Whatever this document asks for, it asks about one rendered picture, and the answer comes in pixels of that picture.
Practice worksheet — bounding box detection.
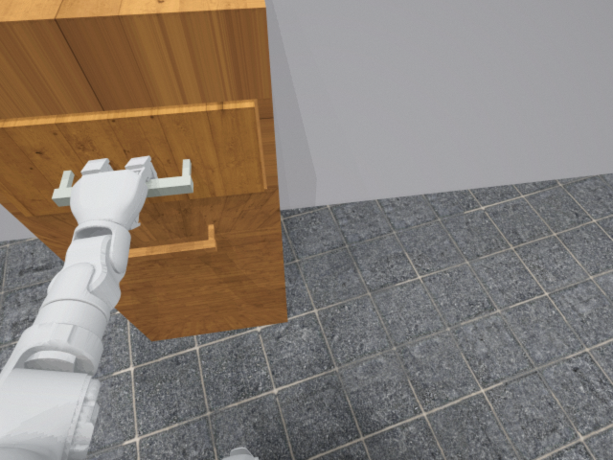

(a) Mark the left robot forearm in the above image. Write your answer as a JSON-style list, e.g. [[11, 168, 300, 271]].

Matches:
[[0, 220, 131, 388]]

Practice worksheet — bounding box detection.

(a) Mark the cabinet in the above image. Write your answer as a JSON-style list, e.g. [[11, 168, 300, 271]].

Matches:
[[0, 0, 287, 341]]

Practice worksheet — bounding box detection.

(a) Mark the robot left upper arm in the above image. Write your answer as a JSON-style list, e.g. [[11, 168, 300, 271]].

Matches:
[[0, 368, 101, 460]]

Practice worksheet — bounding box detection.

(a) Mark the robot left hand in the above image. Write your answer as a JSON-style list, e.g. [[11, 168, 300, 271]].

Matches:
[[70, 156, 158, 231]]

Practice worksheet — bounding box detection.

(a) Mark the left robot shin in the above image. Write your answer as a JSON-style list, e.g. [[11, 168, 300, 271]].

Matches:
[[230, 448, 255, 458]]

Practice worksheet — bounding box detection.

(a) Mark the handle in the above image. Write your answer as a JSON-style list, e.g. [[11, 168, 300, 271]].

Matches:
[[52, 159, 193, 207], [127, 240, 216, 263]]

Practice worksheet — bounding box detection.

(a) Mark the drawer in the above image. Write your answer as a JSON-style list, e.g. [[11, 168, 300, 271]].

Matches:
[[0, 100, 264, 217]]

